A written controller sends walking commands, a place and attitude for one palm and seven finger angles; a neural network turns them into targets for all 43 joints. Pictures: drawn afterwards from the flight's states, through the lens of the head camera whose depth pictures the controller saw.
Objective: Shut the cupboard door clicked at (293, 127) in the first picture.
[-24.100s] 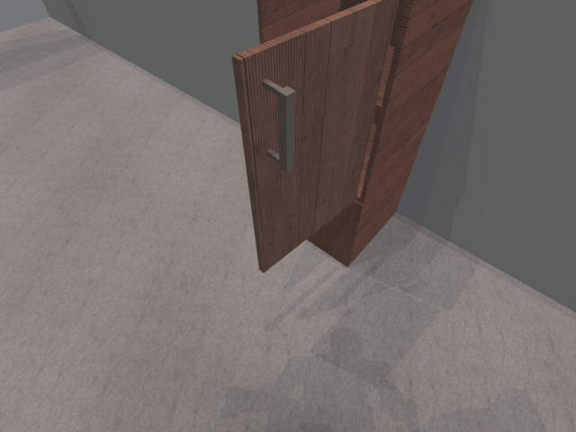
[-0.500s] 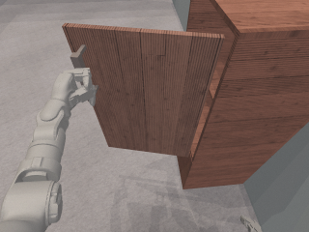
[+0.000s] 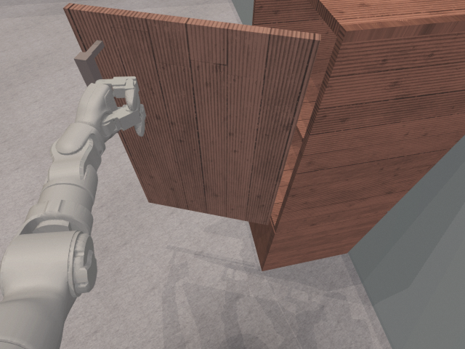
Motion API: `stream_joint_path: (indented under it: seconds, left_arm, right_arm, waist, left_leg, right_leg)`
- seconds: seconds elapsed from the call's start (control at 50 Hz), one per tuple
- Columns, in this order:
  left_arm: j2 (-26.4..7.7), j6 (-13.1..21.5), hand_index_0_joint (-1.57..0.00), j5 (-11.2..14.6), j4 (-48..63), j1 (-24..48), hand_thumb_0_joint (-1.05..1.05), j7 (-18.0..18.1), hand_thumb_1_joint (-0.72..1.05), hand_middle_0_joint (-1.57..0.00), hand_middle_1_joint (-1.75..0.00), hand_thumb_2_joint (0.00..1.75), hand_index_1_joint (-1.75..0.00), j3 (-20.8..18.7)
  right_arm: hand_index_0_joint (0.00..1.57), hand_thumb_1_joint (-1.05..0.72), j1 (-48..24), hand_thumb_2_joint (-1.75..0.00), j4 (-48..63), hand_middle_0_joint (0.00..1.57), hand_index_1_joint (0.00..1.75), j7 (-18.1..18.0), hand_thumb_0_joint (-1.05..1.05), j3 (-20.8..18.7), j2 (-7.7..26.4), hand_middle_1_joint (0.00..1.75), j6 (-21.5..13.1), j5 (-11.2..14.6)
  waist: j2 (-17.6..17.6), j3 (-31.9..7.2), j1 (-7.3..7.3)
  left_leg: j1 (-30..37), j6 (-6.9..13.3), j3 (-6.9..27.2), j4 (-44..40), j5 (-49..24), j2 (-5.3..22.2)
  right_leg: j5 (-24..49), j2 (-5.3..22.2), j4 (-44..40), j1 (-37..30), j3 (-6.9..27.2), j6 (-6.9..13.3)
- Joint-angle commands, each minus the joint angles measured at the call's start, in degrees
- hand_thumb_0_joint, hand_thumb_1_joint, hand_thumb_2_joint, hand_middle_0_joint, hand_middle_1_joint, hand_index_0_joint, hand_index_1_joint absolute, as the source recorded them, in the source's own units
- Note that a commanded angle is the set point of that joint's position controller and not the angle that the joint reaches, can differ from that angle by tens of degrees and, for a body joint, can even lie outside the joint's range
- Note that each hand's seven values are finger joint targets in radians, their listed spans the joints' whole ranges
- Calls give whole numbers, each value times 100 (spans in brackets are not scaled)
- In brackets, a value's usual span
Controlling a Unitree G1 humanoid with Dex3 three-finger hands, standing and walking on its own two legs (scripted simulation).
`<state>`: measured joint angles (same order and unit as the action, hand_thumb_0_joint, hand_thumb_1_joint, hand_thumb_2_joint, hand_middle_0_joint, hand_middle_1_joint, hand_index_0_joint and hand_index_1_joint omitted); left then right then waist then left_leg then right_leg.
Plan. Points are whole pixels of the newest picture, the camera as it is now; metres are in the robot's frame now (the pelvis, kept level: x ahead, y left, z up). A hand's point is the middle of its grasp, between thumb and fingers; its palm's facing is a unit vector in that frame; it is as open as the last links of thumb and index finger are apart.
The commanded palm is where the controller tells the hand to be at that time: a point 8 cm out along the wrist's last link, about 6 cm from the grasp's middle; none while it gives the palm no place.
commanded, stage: push the door shut along its arc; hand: left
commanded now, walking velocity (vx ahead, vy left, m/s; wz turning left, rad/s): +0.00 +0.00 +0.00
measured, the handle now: (106, 89) +0.54 +0.20 +0.14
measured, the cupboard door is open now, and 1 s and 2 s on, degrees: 67 55 54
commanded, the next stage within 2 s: pull the fist back off the door in 0.74 s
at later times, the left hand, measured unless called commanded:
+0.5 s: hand (159, 95) +0.51 +0.10 +0.15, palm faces -0.33 -0.94 -0.02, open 3.0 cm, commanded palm +0.53 +0.15 +0.15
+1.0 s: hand (176, 79) +0.55 +0.08 +0.15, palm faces +0.00 -0.99 +0.14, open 3.1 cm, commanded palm +0.53 +0.11 +0.15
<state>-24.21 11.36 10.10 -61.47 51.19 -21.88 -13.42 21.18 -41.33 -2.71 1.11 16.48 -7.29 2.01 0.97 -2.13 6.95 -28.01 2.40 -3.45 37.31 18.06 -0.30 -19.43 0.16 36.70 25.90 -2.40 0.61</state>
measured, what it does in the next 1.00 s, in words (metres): stands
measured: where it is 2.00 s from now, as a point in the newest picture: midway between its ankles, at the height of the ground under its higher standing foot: outside the picture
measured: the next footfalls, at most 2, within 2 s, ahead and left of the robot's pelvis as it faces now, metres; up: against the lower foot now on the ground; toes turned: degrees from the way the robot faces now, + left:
none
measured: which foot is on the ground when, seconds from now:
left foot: down 0.00-1.00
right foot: down 0.00-1.00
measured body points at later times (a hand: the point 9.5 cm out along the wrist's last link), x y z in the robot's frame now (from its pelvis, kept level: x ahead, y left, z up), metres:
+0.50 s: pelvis +0.00 -0.01 -0.01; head +0.09 -0.01 +0.43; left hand +0.52 +0.16 +0.15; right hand -0.02 -0.29 -0.12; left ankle +0.00 +0.09 -0.72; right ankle -0.02 -0.11 -0.72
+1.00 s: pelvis -0.01 -0.01 -0.02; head +0.11 -0.01 +0.42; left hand +0.55 +0.13 +0.15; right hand -0.02 -0.28 -0.13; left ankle +0.00 +0.09 -0.72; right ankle -0.02 -0.11 -0.72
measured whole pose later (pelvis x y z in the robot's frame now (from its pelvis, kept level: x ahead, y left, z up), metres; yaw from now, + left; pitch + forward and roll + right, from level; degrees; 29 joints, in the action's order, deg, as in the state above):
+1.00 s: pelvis -0.01 -0.01 -0.02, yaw +1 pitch +18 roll -2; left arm -20.7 7.2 7.4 -74.2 74.3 -1.4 -18.0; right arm 23.1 -43.1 0.3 0.3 16.4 -8.1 -1.4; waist 2.1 -3.7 10.2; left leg -43.1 1.3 -1.3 43.8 18.8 1.1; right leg -19.8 -1.1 41.5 39.7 -4.4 1.6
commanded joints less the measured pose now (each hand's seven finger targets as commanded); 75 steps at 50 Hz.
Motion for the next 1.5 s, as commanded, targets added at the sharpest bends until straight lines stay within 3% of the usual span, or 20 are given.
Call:
stream_joint_path:
  seconds: [0.0, 0.12, 0.2, 0.34, 0.58, 0.64, 0.82, 0.84, 0.86, 0.9, 0.96, 1.0, 1.06, 1.12, 1.16, 1.24, 1.3, 1.38, 1.44, 1.48]
  left_arm:
    - [-1135, 369, -130, 63, 1133, 3250, 0, -85, 90, -130, -150, 90, -150, -104]
    - [-1137, 358, -130, 33, 841, 3842, 0, -163, 90, -130, -150, 90, -150, -40]
    - [-1623, 290, -130, -12, 446, 4008, 0, -203, 90, -130, -150, 90, -150, -410]
    - [-1884, 358, -130, -188, 357, 4137, 0, -363, 90, -130, -150, 90, -150, -519]
    - [-975, 117, -130, 53, 146, 5214, 0, -652, 90, -130, -150, 90, -150, 305]
    - [-1170, 66, -130, 17, 44, 5337, 0, -666, 90, -130, -150, 90, -150, 211]
    - [-829, 48, -130, 34, 33, 5866, 0, -679, 90, -130, -150, 90, -150, 482]
    - [-1173, -138, -130, 426, -66, 6149, 0, 592, 90, -130, -150, 90, -150, -940]
    - [-815, -228, -130, 223, -197, 5847, 0, 1214, 90, -130, -150, 90, -150, -589]
    - [-497, -213, -130, 102, -186, 5584, 0, 1930, 90, -130, -150, 90, -150, -626]
    - [-386, 200, -130, -585, 408, 5491, 0, 3097, 90, -130, -150, 90, -150, -602]
    - [-481, 588, -130, -1168, 521, 5114, 0, 3447, 90, -130, -150, 90, -150, -453]
    - [-392, 771, -130, -1383, 446, 4687, 0, 3313, 90, -130, -150, 90, -150, -261]
    - [-414, 552, -130, -1063, 219, 4504, 0, 2877, 90, -130, -150, 90, -150, -297]
    - [-751, 444, -130, -789, 311, 4455, 0, 2742, 90, -130, -150, 90, -150, -730]
    - [-937, 755, -130, -610, 947, 3844, 0, 2766, 90, -130, -150, 90, -150, -1096]
    - [-495, 991, -130, -870, 1282, 2812, 0, 2791, 90, -130, -150, 90, -150, -722]
    - [172, 468, -130, -709, 1101, 1705, 0, 2508, 90, -130, -150, 90, -150, -208]
    - [618, 43, -130, -336, 1656, 2078, 0, 2297, 90, -130, -150, 90, -150, 173]
    - [788, 94, -130, -144, 2527, 2464, 0, 2322, 90, -130, -150, 90, -150, 367]
  right_arm:
    - [20, -90, 430, -90, 467, 20, 30, -77, 0, -341, 995, 30, -199, 14]
    - [20, -90, 610, -90, 386, 20, 30, -84, 0, -356, 1053, 30, -187, -28]
    - [20, -90, 736, -90, 348, 20, 30, -113, 0, -339, 1113, 30, -139, -71]
    - [20, -90, 860, -90, 442, 20, 30, -95, 0, -374, 1122, 30, -49, -109]
    - [20, -90, 1032, -90, 5, 20, 30, -197, 0, -376, 1187, 30, -69, -129]
    - [20, -90, 1057, -90, -81, 20, 30, -209, 0, -387, 1231, 30, -109, -152]
    - [20, -90, 1029, -90, -286, 20, 30, -233, 0, -384, 1250, 30, -216, -185]
    - [20, -90, 1164, -90, -118, 20, 30, -131, 0, -290, 951, 30, -226, -88]
    - [20, -90, 1245, -90, -81, 20, 30, 14, 0, -273, 908, 30, -239, -125]
    - [20, -90, 1333, -90, -50, 20, 30, 171, 0, -339, 891, 30, -238, -223]
    - [20, -90, 1449, -90, 28, 20, 30, 472, 0, -366, 789, 30, -183, -463]
    - [20, -90, 1553, -90, 48, 20, 30, 622, 0, -386, 782, 30, -124, -557]
    - [20, -90, 1514, -90, 159, 20, 30, 695, 0, -451, 806, 30, 14, -519]
    - [20, -90, 1376, -90, 277, 20, 30, 584, 0, -456, 838, 30, 168, -361]
    - [20, -90, 1320, -90, 338, 20, 30, 489, 0, -456, 847, 30, 214, -299]
    - [20, -90, 1156, -90, 468, 20, 30, 401, 0, -416, 718, 30, 180, -271]
    - [20, -90, 1046, -90, 528, 20, 30, 472, 0, -435, 607, 30, 135, -268]
    - [20, -90, 864, -90, 588, 20, 30, 491, 0, -507, 630, 30, 250, -123]
    - [20, -90, 520, -90, 706, 20, 30, 397, 0, -496, 637, 30, 286, 12]
    - [20, -90, 352, -90, 741, 20, 30, 308, 0, -511, 592, 30, 268, 31]
  waist:
    - [184, -2036, 222]
    - [114, -2177, 401]
    - [-32, -2296, 403]
    - [177, -2745, 387]
    - [464, -2499, 804]
    - [324, -2639, 825]
    - [521, -2845, 927]
    - [733, -2874, 714]
    - [571, -2884, 711]
    - [108, -2898, 754]
    - [534, -3257, 585]
    - [757, -3412, 524]
    - [505, -3464, 440]
    - [87, -3144, 376]
    - [-250, -3009, 253]
    - [-386, -2842, -16]
    - [-35, -2701, -190]
    - [-356, -2147, -203]
    - [-531, -1797, -105]
    - [-225, -2010, -73]
  left_leg:
    - [1868, -23, 561, -192, -1876, 113]
    - [1840, -35, 640, -120, -1718, 121]
    - [1511, 10, 584, -20, -1771, 79]
    - [1384, 34, 497, 193, -1940, 36]
    - [1563, 63, 560, 411, -1752, 65]
    - [1444, 67, 586, 456, -1628, 66]
    - [1677, 67, 644, 603, -1743, 64]
    - [1088, -44, 671, 569, -1592, 137]
    - [981, -88, 714, 408, -1504, 141]
    - [978, -83, 746, 426, -1737, 156]
    - [1127, -112, 644, 544, -2141, 97]
    - [1378, -144, 657, 620, -2505, 121]
    - [1384, -129, 542, 513, -2366, 103]
    - [1047, -87, 401, 257, -1924, 59]
    - [786, -38, 289, 111, -1689, 25]
    - [697, 12, 146, -33, -1788, -14]
    - [973, 15, 66, -14, -2205, -17]
    - [939, -1, -24, -220, -1912, -2]
    - [1062, 32, -23, -385, -1412, -39]
    - [1454, 41, 19, -424, -1502, -18]
  right_leg:
    - [1891, -107, -381, 192, 83, 86]
    - [1690, -127, -306, 470, 64, 93]
    - [1929, -127, -240, 309, 117, 85]
    - [2254, -143, -151, 198, 204, 58]
    - [1756, -226, -120, 1144, 36, 62]
    - [1695, -229, -110, 1145, 84, 46]
    - [1579, -260, 24, 1565, -4, 61]
    - [1506, -216, -186, 1181, 130, -1]
    - [1430, -243, -131, 1022, 83, -51]
    - [1597, -267, -67, 1049, 0, -99]
    - [1854, -267, 65, 974, -14, -100]
    - [1993, -289, 216, 1085, -36, -54]
    - [2221, -306, 138, 628, 34, 3]
    - [2409, -313, -87, 46, 128, -7]
    - [2542, -312, -231, -425, 197, -32]
    - [2981, -305, -295, -980, 249, -45]
    - [3299, -285, -209, -917, 206, -7]
    - [3148, -238, -453, -975, 169, -43]
    - [2681, -207, -786, -864, 230, -101]
    - [2618, -201, -824, -959, 211, -77]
